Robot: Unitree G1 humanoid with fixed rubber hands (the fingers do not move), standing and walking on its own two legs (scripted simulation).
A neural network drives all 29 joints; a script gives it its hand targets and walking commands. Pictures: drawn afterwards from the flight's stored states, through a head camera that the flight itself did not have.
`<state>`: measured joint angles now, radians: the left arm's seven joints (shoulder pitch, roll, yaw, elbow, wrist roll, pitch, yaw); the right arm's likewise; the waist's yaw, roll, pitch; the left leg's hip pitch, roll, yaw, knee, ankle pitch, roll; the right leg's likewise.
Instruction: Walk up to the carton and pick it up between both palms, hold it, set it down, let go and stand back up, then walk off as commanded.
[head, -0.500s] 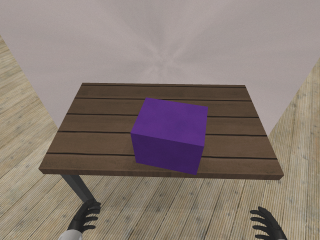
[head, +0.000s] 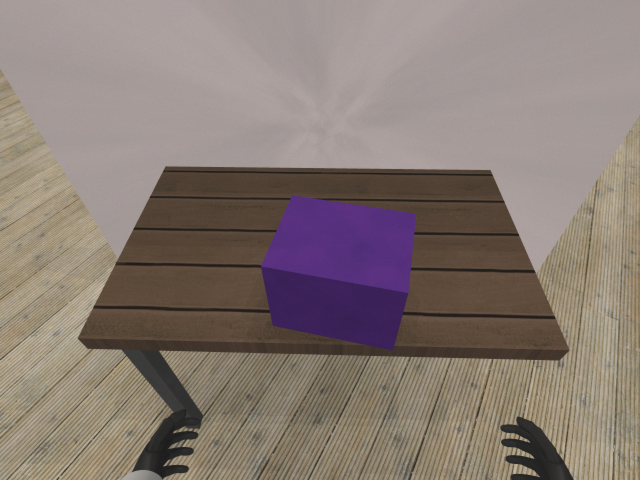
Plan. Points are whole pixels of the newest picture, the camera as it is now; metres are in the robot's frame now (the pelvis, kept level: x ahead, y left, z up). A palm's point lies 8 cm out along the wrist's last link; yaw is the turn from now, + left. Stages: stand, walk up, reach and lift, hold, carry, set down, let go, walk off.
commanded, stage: stand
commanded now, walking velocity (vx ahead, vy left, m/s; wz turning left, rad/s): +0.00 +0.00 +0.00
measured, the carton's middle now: (341, 271) +0.47 -0.01 -0.07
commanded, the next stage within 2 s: walk off in 1.30 s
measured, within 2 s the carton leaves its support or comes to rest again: neither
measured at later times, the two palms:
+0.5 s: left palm out of the picture +0.14 +0.25 -0.09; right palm out of the picture +0.14 -0.27 -0.09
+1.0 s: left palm out of the picture +0.13 +0.25 -0.10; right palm out of the picture +0.13 -0.27 -0.09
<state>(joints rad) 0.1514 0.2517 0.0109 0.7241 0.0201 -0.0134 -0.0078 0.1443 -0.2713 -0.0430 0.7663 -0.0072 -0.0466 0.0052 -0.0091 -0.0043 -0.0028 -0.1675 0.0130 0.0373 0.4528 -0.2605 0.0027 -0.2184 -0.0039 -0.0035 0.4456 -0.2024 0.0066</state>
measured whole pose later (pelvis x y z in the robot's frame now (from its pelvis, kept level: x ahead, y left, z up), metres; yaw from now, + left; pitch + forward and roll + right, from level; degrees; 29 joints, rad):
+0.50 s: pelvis +0.00 +0.00 +0.00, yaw +0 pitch -1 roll +0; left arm 0.15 0.25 0.01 0.77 0.02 -0.02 -0.01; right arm 0.14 -0.27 -0.04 0.81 -0.01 -0.05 0.01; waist -0.01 0.00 0.00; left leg -0.17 0.01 0.04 0.45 -0.26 0.00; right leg -0.22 0.00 0.00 0.45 -0.20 0.01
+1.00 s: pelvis +0.00 +0.00 +0.00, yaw +0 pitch -1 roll +0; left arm 0.15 0.25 0.01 0.82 0.02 -0.02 -0.01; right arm 0.14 -0.27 -0.04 0.85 -0.01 -0.05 0.01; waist -0.01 0.00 -0.01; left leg -0.17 0.01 0.04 0.45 -0.26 0.00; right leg -0.22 0.00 0.00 0.45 -0.20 0.01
